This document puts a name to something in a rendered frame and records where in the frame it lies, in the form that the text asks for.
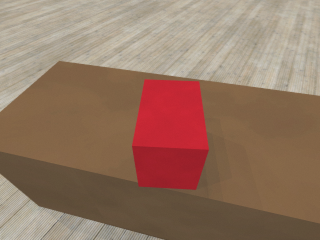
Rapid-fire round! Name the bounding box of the pedestal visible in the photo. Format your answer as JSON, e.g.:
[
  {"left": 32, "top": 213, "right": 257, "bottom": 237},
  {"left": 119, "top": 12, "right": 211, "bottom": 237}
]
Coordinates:
[{"left": 0, "top": 61, "right": 320, "bottom": 240}]

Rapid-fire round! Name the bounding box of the carton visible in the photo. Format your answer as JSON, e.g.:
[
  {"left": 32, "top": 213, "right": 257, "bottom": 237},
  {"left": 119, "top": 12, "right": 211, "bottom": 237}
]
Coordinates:
[{"left": 132, "top": 79, "right": 209, "bottom": 190}]

